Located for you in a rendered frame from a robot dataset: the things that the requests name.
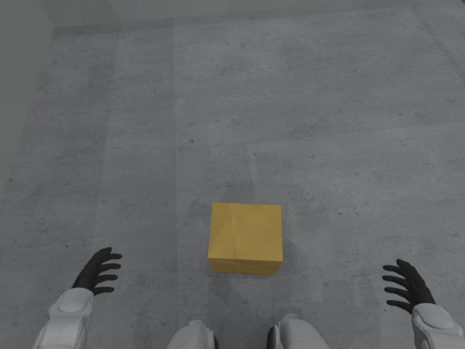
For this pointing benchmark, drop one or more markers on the robot right forearm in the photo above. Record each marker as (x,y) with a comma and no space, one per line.
(435,329)

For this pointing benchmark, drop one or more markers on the left robot thigh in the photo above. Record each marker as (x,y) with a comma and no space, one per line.
(192,337)

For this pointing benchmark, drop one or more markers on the right robot thigh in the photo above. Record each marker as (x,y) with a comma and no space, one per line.
(294,333)

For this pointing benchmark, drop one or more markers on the robot thigh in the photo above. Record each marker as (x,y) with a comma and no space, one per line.
(192,337)
(294,333)

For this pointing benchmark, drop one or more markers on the robot left forearm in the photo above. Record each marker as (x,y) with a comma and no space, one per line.
(68,321)

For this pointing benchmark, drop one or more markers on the robot left hand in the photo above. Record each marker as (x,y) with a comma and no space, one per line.
(88,277)

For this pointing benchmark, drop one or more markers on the robot right hand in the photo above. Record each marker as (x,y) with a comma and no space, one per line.
(417,291)

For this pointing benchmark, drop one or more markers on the carton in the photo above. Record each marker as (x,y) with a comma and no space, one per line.
(245,238)

